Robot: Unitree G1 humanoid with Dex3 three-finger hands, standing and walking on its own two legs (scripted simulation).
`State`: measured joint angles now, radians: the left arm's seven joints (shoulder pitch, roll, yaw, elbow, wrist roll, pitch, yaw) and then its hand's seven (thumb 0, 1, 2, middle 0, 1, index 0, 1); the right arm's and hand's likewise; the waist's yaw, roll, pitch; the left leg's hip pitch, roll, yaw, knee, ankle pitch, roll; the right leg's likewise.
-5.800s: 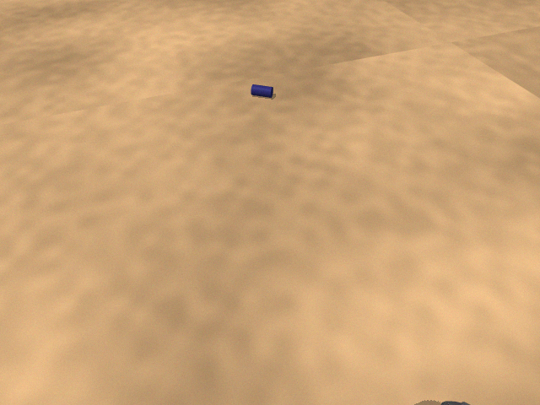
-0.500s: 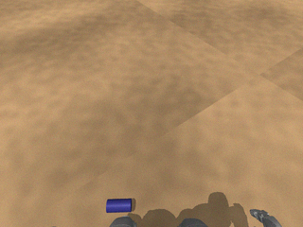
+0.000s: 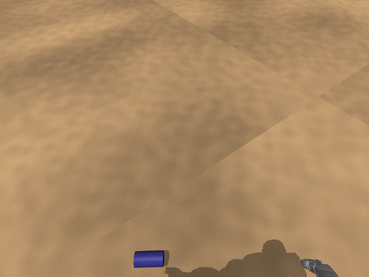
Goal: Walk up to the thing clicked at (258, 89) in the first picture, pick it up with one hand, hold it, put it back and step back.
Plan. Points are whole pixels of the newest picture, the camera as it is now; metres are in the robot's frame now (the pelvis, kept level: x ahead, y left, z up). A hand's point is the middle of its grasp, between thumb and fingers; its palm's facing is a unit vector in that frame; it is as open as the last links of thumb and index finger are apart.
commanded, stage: walk up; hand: left
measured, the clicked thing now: (149, 258) +0.30 +0.21 -0.74
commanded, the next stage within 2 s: stand in 0.52 s
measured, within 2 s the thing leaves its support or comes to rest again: neither
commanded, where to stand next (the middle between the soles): +0.05 -0.02 m, yaw +0 degrees
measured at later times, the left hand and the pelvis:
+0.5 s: hand out of the picture +0.09 +0.25 -0.16, palm faces -0.01 -0.95 -0.32, open 7.3 cm; pelvis +0.01 +0.00 +0.00, yaw +0 degrees
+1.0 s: hand out of the picture +0.11 +0.25 -0.15, palm faces -0.01 -0.94 -0.34, open 7.3 cm; pelvis +0.03 +0.00 +0.00, yaw +0 degrees
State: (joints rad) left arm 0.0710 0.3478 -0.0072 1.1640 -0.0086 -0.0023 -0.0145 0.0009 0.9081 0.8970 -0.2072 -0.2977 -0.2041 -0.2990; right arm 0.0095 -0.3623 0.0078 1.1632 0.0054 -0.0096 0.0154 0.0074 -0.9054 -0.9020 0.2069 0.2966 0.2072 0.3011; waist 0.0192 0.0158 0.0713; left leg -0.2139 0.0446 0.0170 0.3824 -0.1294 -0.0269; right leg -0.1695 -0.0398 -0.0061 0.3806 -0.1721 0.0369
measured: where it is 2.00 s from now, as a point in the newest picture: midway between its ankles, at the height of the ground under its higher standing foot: outside the picture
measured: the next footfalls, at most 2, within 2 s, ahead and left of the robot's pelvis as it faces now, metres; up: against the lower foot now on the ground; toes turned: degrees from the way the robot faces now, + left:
none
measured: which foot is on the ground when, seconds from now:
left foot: down 0.00-1.00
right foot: down 0.00-1.00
